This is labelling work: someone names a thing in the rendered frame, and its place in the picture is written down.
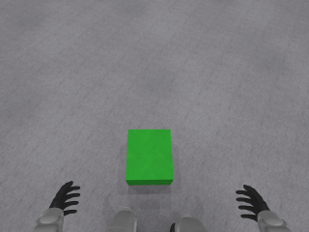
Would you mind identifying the left robot hand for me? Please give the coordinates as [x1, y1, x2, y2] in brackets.
[48, 181, 80, 216]

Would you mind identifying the carton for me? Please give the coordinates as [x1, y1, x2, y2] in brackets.
[126, 129, 174, 186]

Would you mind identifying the right robot hand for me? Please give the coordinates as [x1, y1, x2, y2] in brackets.
[236, 185, 270, 222]

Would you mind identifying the robot right thigh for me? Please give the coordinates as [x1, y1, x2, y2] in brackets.
[175, 217, 209, 232]

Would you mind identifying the robot left forearm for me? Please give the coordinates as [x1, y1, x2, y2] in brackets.
[32, 207, 64, 232]

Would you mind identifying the robot left shin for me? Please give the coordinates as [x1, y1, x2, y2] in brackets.
[122, 207, 132, 212]

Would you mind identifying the robot right forearm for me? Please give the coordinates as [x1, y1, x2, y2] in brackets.
[257, 210, 293, 232]

